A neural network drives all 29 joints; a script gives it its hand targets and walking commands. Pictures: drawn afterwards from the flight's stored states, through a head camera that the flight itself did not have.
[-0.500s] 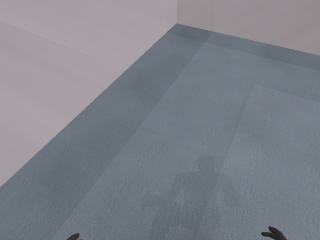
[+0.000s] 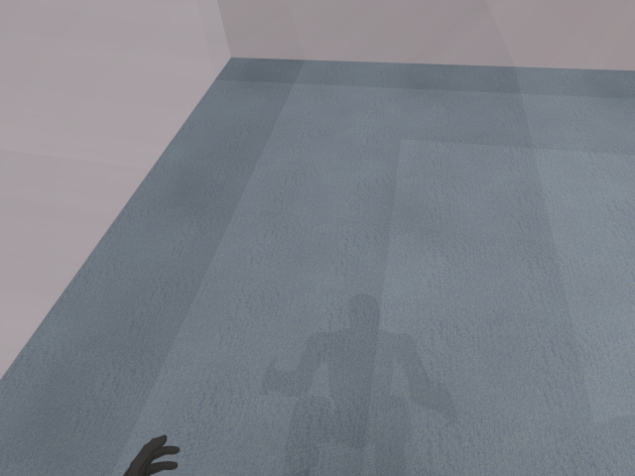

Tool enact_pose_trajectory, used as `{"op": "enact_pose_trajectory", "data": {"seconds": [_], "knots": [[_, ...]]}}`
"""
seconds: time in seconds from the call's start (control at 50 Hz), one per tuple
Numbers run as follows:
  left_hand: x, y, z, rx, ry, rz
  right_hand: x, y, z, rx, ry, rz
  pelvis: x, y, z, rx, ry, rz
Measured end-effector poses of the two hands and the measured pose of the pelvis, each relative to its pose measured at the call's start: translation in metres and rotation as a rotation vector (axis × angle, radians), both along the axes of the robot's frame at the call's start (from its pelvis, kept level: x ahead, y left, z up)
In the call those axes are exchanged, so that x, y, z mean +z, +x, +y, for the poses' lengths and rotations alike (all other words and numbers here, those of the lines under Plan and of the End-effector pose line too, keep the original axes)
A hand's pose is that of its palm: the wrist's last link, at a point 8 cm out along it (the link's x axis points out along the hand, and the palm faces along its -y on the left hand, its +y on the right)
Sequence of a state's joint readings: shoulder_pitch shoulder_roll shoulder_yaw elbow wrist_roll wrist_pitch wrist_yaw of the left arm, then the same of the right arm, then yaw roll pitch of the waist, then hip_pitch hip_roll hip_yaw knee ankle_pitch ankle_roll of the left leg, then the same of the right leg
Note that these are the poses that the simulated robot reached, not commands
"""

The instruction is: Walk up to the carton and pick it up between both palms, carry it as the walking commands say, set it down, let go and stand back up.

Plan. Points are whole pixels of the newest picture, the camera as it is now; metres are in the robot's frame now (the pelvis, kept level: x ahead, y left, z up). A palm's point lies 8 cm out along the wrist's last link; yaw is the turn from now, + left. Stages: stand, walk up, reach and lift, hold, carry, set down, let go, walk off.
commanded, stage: walk up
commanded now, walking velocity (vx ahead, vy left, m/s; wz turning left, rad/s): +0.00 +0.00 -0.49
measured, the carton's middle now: out of the picture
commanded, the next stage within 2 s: none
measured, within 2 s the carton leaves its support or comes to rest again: neither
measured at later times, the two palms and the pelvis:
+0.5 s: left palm out of the picture +0.13 +0.27 -0.12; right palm out of the picture +0.04 -0.26 -0.08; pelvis -0.01 +0.03 +0.01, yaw -14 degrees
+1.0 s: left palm (240, 462) +0.17 +0.13 -0.09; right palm out of the picture -0.01 -0.39 -0.10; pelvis +0.03 -0.10 +0.01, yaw -30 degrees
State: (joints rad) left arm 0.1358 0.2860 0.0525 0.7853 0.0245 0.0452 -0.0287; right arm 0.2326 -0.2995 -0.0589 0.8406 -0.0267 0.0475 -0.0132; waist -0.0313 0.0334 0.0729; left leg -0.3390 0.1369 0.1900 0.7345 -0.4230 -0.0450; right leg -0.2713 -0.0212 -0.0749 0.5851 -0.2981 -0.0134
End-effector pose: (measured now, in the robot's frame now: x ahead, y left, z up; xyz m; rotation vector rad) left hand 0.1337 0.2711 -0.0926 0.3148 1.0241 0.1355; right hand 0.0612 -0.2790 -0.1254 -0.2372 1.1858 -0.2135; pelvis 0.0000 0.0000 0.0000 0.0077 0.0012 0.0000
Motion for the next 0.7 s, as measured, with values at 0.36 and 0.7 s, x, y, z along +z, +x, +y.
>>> {"op": "enact_pose_trajectory", "data": {"seconds": [0.36, 0.7], "knots": [[-0.017, -0.023, 0.006, -0.053, -0.008, 0.133, 0.034, 0.027, 0.005, -0.072, -0.046, -0.151, 0.008, -0.003, 0.014, -0.182, -0.003, 0.026], [-0.007, 0.068, -0.064, -0.368, -0.101, 0.059, 0.032, -0.119, 0.002, -0.355, -0.079, -0.008, 0.013, -0.012, 0.01, -0.367, -0.03, 0.022]]}}
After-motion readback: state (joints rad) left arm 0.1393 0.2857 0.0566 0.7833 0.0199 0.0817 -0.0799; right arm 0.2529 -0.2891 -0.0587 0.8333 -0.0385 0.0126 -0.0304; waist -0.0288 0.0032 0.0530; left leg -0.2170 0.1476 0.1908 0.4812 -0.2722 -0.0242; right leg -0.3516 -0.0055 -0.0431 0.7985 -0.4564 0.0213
